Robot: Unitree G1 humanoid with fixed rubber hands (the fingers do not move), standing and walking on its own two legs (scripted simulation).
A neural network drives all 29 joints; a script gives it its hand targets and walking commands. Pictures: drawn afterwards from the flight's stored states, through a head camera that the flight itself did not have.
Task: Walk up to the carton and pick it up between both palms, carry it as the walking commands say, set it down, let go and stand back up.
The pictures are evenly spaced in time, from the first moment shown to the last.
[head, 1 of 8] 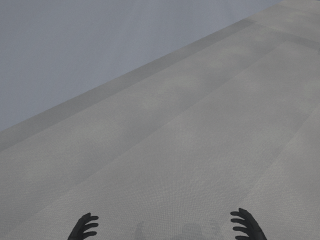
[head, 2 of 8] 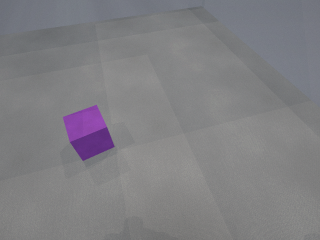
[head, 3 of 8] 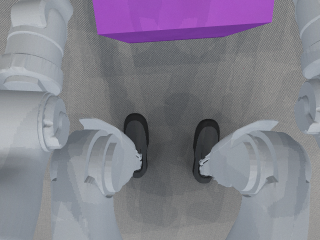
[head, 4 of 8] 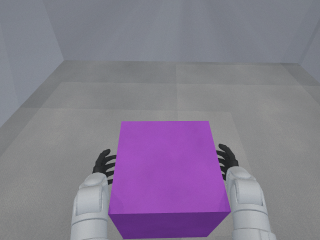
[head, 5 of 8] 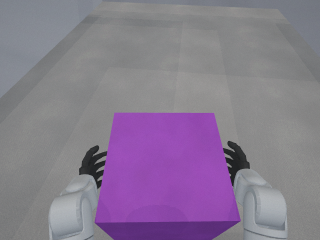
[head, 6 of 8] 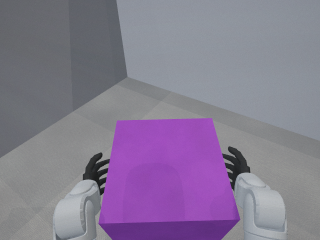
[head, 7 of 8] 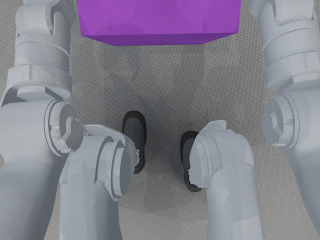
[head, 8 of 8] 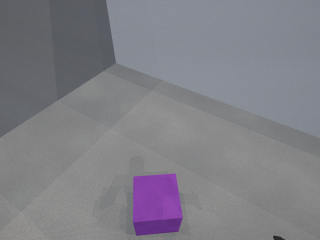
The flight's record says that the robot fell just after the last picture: no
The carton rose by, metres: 0.67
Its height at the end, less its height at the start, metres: +0.00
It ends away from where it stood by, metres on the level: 3.86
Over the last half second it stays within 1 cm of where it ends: yes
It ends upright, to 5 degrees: yes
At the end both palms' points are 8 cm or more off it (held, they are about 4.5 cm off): yes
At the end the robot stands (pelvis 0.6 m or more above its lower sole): yes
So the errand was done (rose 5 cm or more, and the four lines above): yes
